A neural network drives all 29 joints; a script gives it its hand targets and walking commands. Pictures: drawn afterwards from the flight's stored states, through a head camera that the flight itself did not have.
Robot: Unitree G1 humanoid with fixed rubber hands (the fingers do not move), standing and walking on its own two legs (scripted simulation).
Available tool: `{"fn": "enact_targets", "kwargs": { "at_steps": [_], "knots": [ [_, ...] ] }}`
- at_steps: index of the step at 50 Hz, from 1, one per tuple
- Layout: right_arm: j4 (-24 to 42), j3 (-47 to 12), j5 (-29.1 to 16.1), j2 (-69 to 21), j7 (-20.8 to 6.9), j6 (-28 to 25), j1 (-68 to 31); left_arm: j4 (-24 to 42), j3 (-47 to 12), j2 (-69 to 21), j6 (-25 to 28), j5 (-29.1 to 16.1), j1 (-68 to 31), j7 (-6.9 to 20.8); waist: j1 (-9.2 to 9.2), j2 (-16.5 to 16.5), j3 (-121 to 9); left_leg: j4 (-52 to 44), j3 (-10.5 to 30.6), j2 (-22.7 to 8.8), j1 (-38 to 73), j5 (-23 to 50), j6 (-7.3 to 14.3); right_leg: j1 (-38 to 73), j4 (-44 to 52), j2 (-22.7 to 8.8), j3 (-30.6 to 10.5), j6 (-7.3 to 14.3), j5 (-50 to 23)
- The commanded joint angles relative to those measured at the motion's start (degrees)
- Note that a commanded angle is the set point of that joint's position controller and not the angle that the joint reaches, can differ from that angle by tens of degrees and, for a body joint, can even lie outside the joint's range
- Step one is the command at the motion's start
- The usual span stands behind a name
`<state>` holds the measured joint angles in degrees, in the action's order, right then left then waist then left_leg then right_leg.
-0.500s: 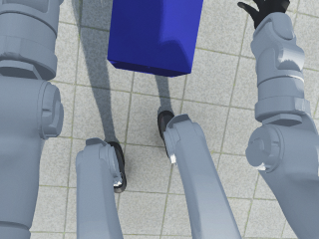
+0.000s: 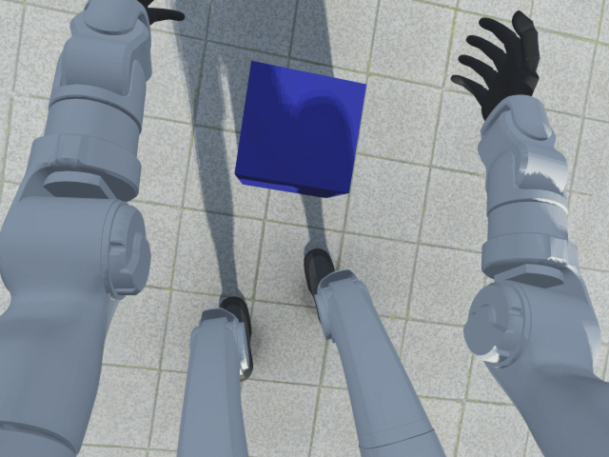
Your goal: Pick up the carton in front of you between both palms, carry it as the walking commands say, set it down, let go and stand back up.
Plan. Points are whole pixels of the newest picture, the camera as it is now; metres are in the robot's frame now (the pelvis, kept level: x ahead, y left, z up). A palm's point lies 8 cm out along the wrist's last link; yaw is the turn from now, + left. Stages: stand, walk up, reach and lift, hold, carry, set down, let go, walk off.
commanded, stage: let go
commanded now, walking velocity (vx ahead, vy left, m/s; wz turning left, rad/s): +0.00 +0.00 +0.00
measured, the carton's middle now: (295, 141) +0.50 -0.12 -0.50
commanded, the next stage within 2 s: stand in 1.48 s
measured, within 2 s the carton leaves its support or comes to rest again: neither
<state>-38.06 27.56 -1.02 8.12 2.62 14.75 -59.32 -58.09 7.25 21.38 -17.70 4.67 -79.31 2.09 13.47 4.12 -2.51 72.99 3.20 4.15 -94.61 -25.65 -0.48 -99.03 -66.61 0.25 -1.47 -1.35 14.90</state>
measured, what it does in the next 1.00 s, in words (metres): rises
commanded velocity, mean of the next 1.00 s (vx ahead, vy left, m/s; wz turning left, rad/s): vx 0.00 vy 0.00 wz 0.00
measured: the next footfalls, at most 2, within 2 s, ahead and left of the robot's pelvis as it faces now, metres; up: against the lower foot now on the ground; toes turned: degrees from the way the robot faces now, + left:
none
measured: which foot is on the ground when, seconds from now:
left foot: down 0.00-1.00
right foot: down 0.00-1.00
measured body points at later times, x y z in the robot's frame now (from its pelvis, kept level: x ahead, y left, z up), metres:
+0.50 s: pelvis +0.05 -0.03 +0.11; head +0.24 -0.04 +0.52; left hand +0.43 +0.11 +0.01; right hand +0.32 -0.29 +0.02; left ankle +0.04 +0.12 -0.59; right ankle +0.11 -0.13 -0.59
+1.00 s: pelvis +0.10 +0.01 +0.15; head +0.15 +0.01 +0.60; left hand +0.31 +0.23 +0.07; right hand +0.27 -0.23 +0.08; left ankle +0.04 +0.12 -0.59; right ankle +0.11 -0.13 -0.59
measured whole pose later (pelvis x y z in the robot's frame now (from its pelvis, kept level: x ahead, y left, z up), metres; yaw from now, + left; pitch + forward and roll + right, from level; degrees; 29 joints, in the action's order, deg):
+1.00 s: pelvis +0.10 +0.01 +0.15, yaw -2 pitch +3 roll -1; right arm -24.3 1.4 -1.2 12.2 -4.2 3.1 12.3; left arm -27.7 3.4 10.6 -2.1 1.7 9.4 0.4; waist 1.7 0.9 2.6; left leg 27.0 3.5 1.4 -10.1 -19.8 1.4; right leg -16.0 -24.4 1.5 -3.1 -1.2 11.4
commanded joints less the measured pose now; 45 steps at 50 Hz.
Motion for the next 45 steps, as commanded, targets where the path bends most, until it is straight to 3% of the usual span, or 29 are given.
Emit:
{"fn": "enact_targets", "kwargs": {
  "at_steps": [1,5,8,12,16,20,23,30,33,38,45],
  "knots": [
    [6.6,0.0,2.2,5.9,-1.5,-1.8,-5.3,6.4,3.1,1.2,1.9,2.4,-10.2,-0.5,3.65,6.9,-59.8,-11.1,-2.3,2.5,28.0,16.4,-1.0,44.8,4.4,2.9,7.9,-2.3,-27.0],
    [9.9,-1.6,5.0,5.2,-4.4,-3.2,4.2,12.3,6.2,-4.4,3.6,5.2,1.0,-3.2,2.52,5.5,-63.3,-15.4,-2.1,2.7,32.9,23.3,-1.8,54.2,7.6,3.1,7.1,-1.4,-32.8],
    [12.5,-3.8,6.6,6.2,-6.9,-4.4,11.8,19.2,7.7,-9.1,5.0,6.9,10.9,-6.6,1.07,4.7,-61.1,-19.3,-2.2,3.0,36.8,24.5,-2.4,59.0,10.5,3.3,6.1,-0.6,-32.4],
    [14.2,-8.2,6.4,8.1,-9.3,-6.0,20.6,28.5,7.5,-13.1,6.6,6.9,21.5,-10.2,-0.35,2.5,-52.7,-25.4,-2.7,3.1,39.7,16.9,-2.6,65.0,15.1,3.0,4.7,0.2,-26.5],
    [14.2,-13.6,4.2,8.7,-10.7,-7.6,29.4,32.9,5.8,-15.1,8.3,5.2,31.2,-11.3,-1.51,0.5,-42.2,-30.3,-3.4,2.4,41.8,7.5,-2.2,70.9,20.1,2.0,3.2,0.7,-18.0],
    [14.4,-18.3,2.4,9.0,-10.8,-9.4,38.8,32.3,4.5,-14.5,10.6,3.3,41.5,-10.8,-2.62,-3.1,-33.8,-33.4,-4.1,1.7,43.4,4.0,-1.4,78.2,24.5,1.3,1.2,0.2,-13.5],
    [15.4,-21.3,0.8,8.8,-10.0,-10.9,45.5,30.4,3.6,-12.9,12.7,2.0,48.4,-9.8,-3.54,-5.8,-29.7,-34.8,-4.2,1.5,44.5,4.3,-0.7,84.1,27.0,0.8,-0.5,-0.5,-14.4],
    [22.1,-25.6,-1.3,7.6,-7.9,-12.8,59.9,28.4,2.6,-10.5,16.2,1.0,64.3,-7.4,-6.27,-9.3,-23.8,-39.9,-2.9,1.2,49.6,7.5,0.7,97.5,30.0,-0.4,-3.2,-1.3,-28.0],
    [23.7,-26.4,-1.6,7.8,-7.2,-13.1,64.6,29.0,1.9,-9.9,17.0,0.7,69.2,-6.6,-7.28,-8.3,-19.8,-42.5,-2.4,0.7,54.8,9.0,0.9,98.7,31.8,-0.2,-3.2,-1.4,-29.2],
    [23.3,-26.5,-2.0,8.6,-6.7,-13.1,69.1,31.3,0.2,-9.1,17.6,0.4,75.3,-5.2,-8.98,-3.6,-12.0,-46.0,-1.7,-0.5,65.9,12.6,0.3,96.7,36.0,1.3,-1.7,-0.8,-23.6],
    [19.6,-24.9,-1.1,9.7,-6.8,-13.0,70.9,34.5,-2.3,-8.2,17.3,-2.1,83.6,-2.7,-10.96,0.0,-6.2,-50.3,-0.5,-2.5,76.0,23.8,-1.3,98.0,39.4,3.4,0.2,0.1,-22.8]
  ]
}}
